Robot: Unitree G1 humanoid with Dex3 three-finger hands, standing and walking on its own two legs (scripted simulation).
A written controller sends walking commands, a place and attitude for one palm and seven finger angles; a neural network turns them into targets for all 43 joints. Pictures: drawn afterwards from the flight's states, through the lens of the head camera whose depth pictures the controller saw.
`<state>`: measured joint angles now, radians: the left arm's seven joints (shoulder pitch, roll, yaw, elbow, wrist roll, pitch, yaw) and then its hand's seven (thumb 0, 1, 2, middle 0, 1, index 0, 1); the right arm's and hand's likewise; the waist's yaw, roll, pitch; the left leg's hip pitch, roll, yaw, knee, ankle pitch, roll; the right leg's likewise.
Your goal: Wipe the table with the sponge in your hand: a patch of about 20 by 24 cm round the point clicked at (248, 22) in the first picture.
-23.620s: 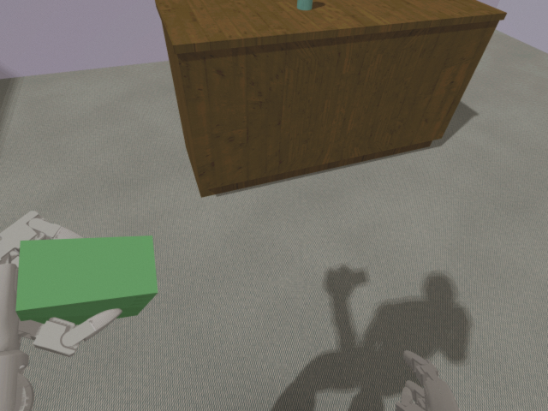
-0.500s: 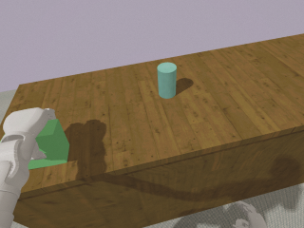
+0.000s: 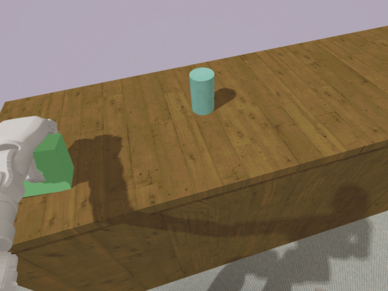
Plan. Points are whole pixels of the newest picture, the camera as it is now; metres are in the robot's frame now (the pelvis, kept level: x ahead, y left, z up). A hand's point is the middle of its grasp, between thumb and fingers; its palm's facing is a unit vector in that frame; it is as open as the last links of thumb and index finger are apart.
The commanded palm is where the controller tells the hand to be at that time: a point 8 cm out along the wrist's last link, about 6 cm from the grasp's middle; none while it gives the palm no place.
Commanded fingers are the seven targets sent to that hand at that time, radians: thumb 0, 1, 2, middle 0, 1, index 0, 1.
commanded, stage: wipe forward along the first lane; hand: left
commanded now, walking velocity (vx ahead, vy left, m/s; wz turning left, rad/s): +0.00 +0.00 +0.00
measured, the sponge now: (39, 172) +0.33 +0.38 +0.07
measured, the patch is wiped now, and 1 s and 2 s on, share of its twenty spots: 0.05 0.10 0.15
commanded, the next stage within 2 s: slide across to the middle lane in 0.70 s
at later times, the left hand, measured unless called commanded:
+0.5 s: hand (35, 133) +0.40 +0.40 +0.12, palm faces -0.20 +0.02 -0.98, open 9.9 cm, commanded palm +0.41 +0.39 +0.14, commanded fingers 0.00 0.10 1.30 -1.20 -1.60 -1.20 -1.60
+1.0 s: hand (39, 123) +0.44 +0.41 +0.12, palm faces -0.15 +0.07 -0.99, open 9.9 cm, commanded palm +0.44 +0.37 +0.16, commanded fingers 0.00 0.10 1.30 -1.20 -1.60 -1.20 -1.60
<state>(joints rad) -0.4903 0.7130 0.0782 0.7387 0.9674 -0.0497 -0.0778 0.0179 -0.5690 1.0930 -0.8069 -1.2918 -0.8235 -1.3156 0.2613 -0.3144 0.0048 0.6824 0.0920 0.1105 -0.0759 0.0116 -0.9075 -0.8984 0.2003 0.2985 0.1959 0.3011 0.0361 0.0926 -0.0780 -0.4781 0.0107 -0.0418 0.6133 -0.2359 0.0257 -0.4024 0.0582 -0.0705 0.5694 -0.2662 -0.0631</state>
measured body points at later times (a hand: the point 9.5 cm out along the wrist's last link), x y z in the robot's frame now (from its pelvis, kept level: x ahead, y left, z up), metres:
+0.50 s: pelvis +0.01 +0.01 +0.00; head +0.06 +0.00 +0.45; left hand +0.41 +0.39 +0.17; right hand +0.08 -0.27 -0.13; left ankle +0.05 +0.12 -0.73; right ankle +0.01 -0.08 -0.73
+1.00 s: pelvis +0.03 +0.05 +0.00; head +0.07 +0.04 +0.45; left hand +0.44 +0.40 +0.17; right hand +0.10 -0.22 -0.13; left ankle +0.05 +0.12 -0.73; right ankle +0.01 -0.08 -0.73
